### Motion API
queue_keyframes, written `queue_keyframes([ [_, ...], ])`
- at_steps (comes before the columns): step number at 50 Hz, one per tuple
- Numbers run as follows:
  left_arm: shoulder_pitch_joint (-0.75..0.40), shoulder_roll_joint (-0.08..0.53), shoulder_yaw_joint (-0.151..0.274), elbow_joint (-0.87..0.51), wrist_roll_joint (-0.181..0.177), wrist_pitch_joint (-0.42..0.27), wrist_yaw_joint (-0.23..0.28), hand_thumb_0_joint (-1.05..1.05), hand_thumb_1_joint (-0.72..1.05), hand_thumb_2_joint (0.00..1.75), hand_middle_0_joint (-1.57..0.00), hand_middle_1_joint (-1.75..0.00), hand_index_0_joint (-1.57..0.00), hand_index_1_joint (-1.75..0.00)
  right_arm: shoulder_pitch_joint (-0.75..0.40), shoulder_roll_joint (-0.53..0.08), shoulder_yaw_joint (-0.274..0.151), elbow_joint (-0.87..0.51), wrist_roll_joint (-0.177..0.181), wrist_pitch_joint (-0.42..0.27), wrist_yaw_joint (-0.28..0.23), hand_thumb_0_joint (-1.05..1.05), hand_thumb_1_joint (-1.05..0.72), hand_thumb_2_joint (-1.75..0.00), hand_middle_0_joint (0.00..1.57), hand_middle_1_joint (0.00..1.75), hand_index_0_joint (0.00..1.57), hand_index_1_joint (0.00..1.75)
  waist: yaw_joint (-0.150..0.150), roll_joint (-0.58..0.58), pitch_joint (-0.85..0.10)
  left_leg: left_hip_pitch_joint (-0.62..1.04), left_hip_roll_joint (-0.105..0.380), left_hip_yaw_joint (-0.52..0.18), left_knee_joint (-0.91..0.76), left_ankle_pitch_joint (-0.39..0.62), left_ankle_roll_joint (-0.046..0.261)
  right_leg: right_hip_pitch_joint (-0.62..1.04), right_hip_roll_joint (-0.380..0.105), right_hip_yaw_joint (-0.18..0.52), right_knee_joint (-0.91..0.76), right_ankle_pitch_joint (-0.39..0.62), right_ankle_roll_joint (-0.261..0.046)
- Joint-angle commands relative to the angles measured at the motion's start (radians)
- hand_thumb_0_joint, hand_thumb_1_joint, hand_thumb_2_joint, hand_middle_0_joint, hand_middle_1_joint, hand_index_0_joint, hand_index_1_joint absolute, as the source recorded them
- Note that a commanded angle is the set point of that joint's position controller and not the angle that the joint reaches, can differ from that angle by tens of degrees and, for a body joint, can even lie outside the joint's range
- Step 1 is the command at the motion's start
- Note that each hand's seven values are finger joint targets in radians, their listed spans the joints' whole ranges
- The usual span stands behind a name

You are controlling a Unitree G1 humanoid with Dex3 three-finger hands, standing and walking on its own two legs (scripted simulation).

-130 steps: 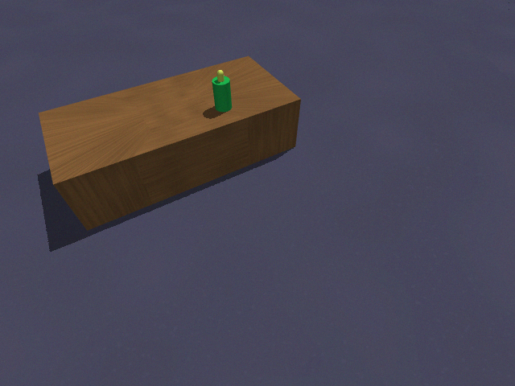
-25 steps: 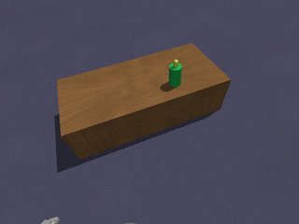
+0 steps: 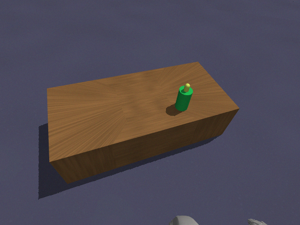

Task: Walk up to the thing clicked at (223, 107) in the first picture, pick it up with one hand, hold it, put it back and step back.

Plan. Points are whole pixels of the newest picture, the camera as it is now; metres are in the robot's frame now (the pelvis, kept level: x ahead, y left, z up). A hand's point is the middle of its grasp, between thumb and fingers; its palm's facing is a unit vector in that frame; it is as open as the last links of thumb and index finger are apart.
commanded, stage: walk up
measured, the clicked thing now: (184, 96) +0.89 -0.25 -0.34
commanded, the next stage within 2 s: none
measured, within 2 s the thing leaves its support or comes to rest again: neither
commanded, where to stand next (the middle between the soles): +0.28 -0.01 m, yaw -3 degrees
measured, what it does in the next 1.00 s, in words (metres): walks ahead: right foot, then left foot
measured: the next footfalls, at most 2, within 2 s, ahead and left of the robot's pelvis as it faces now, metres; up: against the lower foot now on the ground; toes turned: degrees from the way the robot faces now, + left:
right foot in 0.30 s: +0.23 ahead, -0.12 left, +0.00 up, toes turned -5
left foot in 0.72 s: +0.33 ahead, +0.15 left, +0.00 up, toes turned +0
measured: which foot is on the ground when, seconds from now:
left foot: down 0.00-0.32, up 0.34-0.70, down 0.72-1.00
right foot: up 0.00-0.28, down 0.30-1.00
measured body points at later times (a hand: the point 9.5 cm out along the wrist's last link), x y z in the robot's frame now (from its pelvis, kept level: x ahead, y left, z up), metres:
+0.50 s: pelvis +0.15 -0.02 +0.00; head +0.16 -0.06 +0.45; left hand +0.23 +0.29 -0.08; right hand +0.19 -0.34 -0.13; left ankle +0.17 +0.13 -0.67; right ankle +0.19 -0.13 -0.73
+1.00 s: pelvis +0.20 +0.04 -0.01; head +0.23 +0.05 +0.43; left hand +0.27 +0.34 -0.16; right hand +0.31 -0.27 -0.12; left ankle +0.29 +0.15 -0.73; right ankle +0.19 -0.12 -0.73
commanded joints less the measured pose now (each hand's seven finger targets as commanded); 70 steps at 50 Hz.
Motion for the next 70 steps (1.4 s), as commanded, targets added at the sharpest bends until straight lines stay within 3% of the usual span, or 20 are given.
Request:
queue_keyframes([
  [1,0.090,0.165,0.056,-0.053,0.001,-0.012,0.002,0.00,0.90,0.90,-0.20,-0.30,-0.20,-0.30,0.065,-0.277,-0.089,-0.071,0.003,-0.034,-0.024,0.00,-0.90,-0.90,0.20,0.30,0.20,0.30,-0.007,0.196,-0.049,0.136,0.237,-0.218,-0.284,0.135,0.123,-0.107,-0.041,0.015,-0.099,0.073,0.030],
  [7,-0.054,0.143,0.055,-0.102,0.010,-0.012,-0.008,0.00,0.90,0.90,-0.20,-0.30,-0.20,-0.30,0.108,-0.282,-0.092,-0.077,-0.007,-0.021,-0.023,0.00,-0.90,-0.90,0.20,0.30,0.20,0.30,-0.050,0.169,0.005,0.147,0.233,-0.172,-0.289,0.154,0.133,-0.117,-0.044,-0.053,-0.315,0.114,0.027],
  [11,-0.045,0.133,0.060,-0.096,0.013,-0.033,-0.006,0.00,0.90,0.90,-0.20,-0.30,-0.20,-0.30,0.062,-0.278,-0.086,-0.102,-0.012,-0.005,-0.015,0.00,-0.90,-0.90,0.20,0.30,0.20,0.30,-0.021,0.163,-0.019,0.079,0.230,-0.142,-0.186,0.168,0.153,0.064,-0.017,-0.088,-0.472,0.147,0.012],
  [14,0.100,0.181,0.086,-0.048,0.018,-0.049,0.012,0.00,0.90,0.90,-0.20,-0.30,-0.20,-0.30,0.072,-0.227,-0.062,-0.118,-0.002,0.004,-0.014,0.00,-0.90,-0.90,0.20,0.30,0.20,0.30,0.058,-0.008,-0.129,-0.020,0.139,-0.063,0.103,0.148,0.086,0.394,0.034,-0.089,-0.608,0.186,-0.009],
  [15,0.182,0.238,0.110,-0.039,0.025,-0.056,0.024,0.00,0.90,0.90,-0.20,-0.30,-0.20,-0.30,0.102,-0.192,-0.047,-0.127,-0.002,0.002,-0.014,0.00,-0.90,-0.90,0.20,0.30,0.20,0.30,0.095,-0.137,-0.188,-0.138,0.064,-0.011,0.333,0.053,0.047,0.523,-0.090,0.103,-0.693,0.060,-0.057],
  [16,0.188,0.303,0.122,-0.061,0.022,-0.060,0.033,0.00,0.90,0.90,-0.20,-0.30,-0.20,-0.30,0.152,-0.152,-0.030,-0.125,-0.005,0.008,-0.011,0.00,-0.90,-0.90,0.20,0.30,0.20,0.30,0.077,-0.237,-0.202,-0.330,-0.036,-0.026,0.497,-0.308,-0.002,0.604,-0.336,0.508,-0.758,-0.024,-0.128],
  [18,0.088,0.309,0.115,-0.086,0.006,-0.047,0.035,0.00,0.90,0.90,-0.20,-0.30,-0.20,-0.30,0.112,-0.289,-0.066,-0.090,-0.016,0.031,-0.025,0.00,-0.90,-0.90,0.20,0.30,0.20,0.30,0.066,-0.084,-0.087,-0.389,0.041,-0.130,0.589,-0.356,-0.012,0.427,-0.409,0.610,-0.821,-0.254,-0.271],
  [22,0.019,0.236,0.088,-0.098,0.003,-0.057,0.034,0.00,0.90,0.90,-0.20,-0.30,-0.20,-0.30,0.137,-0.254,-0.063,-0.029,-0.006,0.042,-0.010,0.00,-0.90,-0.90,0.20,0.30,0.20,0.30,0.015,-0.069,0.001,-0.309,0.064,-0.155,0.526,-0.131,-0.024,0.258,-0.223,0.246,-0.828,-0.008,-0.124],
  [24,0.019,0.237,0.090,-0.110,0.010,-0.061,0.027,0.00,0.90,0.90,-0.20,-0.30,-0.20,-0.30,0.139,-0.235,-0.062,-0.026,-0.012,0.042,-0.002,0.00,-0.90,-0.90,0.20,0.30,0.20,0.30,0.013,-0.089,-0.017,-0.282,0.069,-0.133,0.477,-0.094,-0.041,0.239,-0.208,0.173,-0.817,0.078,-0.162],
  [29,-0.041,0.197,0.066,-0.127,0.028,-0.037,0.027,0.00,0.90,0.90,-0.20,-0.30,-0.20,-0.30,0.055,-0.190,-0.051,-0.007,-0.013,0.039,-0.015,0.00,-0.90,-0.90,0.20,0.30,0.20,0.30,0.018,-0.132,0.012,-0.109,0.072,-0.057,0.213,-0.009,-0.071,0.063,-0.155,0.004,-0.743,0.270,-0.148],
  [32,-0.049,0.199,0.058,-0.103,0.018,-0.015,0.031,0.00,0.90,0.90,-0.20,-0.30,-0.20,-0.30,0.024,-0.180,-0.048,0.016,-0.007,0.032,-0.033,0.00,-0.90,-0.90,0.20,0.30,0.20,0.30,0.024,-0.131,-0.037,-0.027,0.041,-0.031,0.162,0.054,-0.067,0.078,-0.160,0.004,-0.634,0.434,-0.143],
  [35,-0.100,0.167,0.036,-0.111,0.004,0.011,0.035,0.00,0.90,0.90,-0.20,-0.30,-0.20,-0.30,0.074,-0.210,-0.055,0.056,-0.010,0.014,-0.052,0.00,-0.90,-0.90,0.20,0.30,0.20,0.30,-0.027,-0.032,-0.095,0.144,0.017,-0.038,-0.011,0.140,-0.037,0.014,-0.127,0.002,-0.466,0.305,-0.089],
  [37,-0.017,0.073,0.006,-0.087,-0.019,0.029,0.037,0.00,0.90,0.90,-0.20,-0.30,-0.20,-0.30,0.030,-0.299,-0.061,0.035,-0.025,0.000,-0.061,0.00,-0.90,-0.90,0.20,0.30,0.20,0.30,0.011,0.241,-0.140,0.127,0.310,-0.454,-0.195,0.114,0.054,-0.006,0.047,-0.050,-0.266,-0.082,0.012],
  [38,0.007,0.130,0.017,-0.047,-0.021,0.044,0.046,0.00,0.90,0.90,-0.20,-0.30,-0.20,-0.30,-0.031,-0.326,-0.060,0.025,-0.010,0.001,-0.060,0.00,-0.90,-0.90,0.20,0.30,0.20,0.30,0.017,0.227,-0.136,0.057,0.362,-0.504,-0.205,0.037,0.159,0.047,0.032,-0.002,-0.194,-0.239,0.012],
  [39,-0.006,0.156,0.023,-0.019,-0.013,0.048,0.052,0.00,0.90,0.90,-0.20,-0.30,-0.20,-0.30,-0.079,-0.327,-0.062,0.033,-0.011,0.008,-0.062,0.00,-0.90,-0.90,0.20,0.30,0.20,0.30,0.021,0.240,-0.122,0.004,0.355,-0.509,-0.205,-0.029,0.181,0.077,-0.005,0.011,-0.192,-0.248,0.012],
  [42,-0.011,0.159,0.030,0.029,-0.010,0.042,0.043,0.00,0.90,0.90,-0.20,-0.30,-0.20,-0.30,-0.132,-0.276,-0.035,0.038,-0.015,0.012,-0.068,0.00,-0.90,-0.90,0.20,0.30,0.20,0.30,0.032,0.286,-0.131,0.002,0.241,-0.295,-0.138,0.077,0.111,0.110,-0.016,-0.008,-0.298,-0.162,0.008],
  [46,-0.013,0.128,0.026,0.090,0.003,0.042,0.044,0.00,0.90,0.90,-0.20,-0.30,-0.20,-0.30,-0.165,-0.276,-0.032,0.055,-0.006,0.027,-0.066,0.00,-0.90,-0.90,0.20,0.30,0.20,0.30,0.031,0.284,-0.150,-0.001,0.219,-0.256,-0.086,0.086,0.087,0.207,0.025,-0.074,-0.506,-0.009,0.019],
  [49,-0.056,0.155,0.026,0.106,0.021,0.032,0.045,0.00,0.90,0.90,-0.20,-0.30,-0.20,-0.30,-0.188,-0.219,-0.011,0.062,0.009,0.035,-0.063,0.00,-0.90,-0.90,0.20,0.30,0.20,0.30,0.026,0.161,-0.133,-0.094,0.188,-0.231,-0.107,-0.078,0.024,0.270,-0.035,0.013,-0.593,0.068,0.003],
  [51,-0.170,0.166,0.020,0.088,0.020,0.037,0.032,0.00,0.90,0.90,-0.20,-0.30,-0.20,-0.30,-0.205,-0.227,-0.016,0.093,0.008,0.038,-0.063,0.00,-0.90,-0.90,0.20,0.30,0.20,0.30,-0.013,0.085,-0.064,-0.016,0.135,-0.205,-0.157,-0.268,-0.010,0.109,-0.048,0.050,-0.612,-0.062,-0.009],
  [70,-0.254,0.134,0.003,0.188,0.005,0.024,0.034,0.00,0.90,0.90,-0.20,-0.30,-0.20,-0.30,-0.269,-0.195,0.009,0.253,0.004,0.031,-0.053,0.00,-0.90,-0.90,0.20,0.30,0.20,0.30,0.001,0.009,-0.100,0.150,0.122,-0.115,-0.175,0.143,-0.037,0.230,-0.088,0.044,-0.787,0.207,0.020],
])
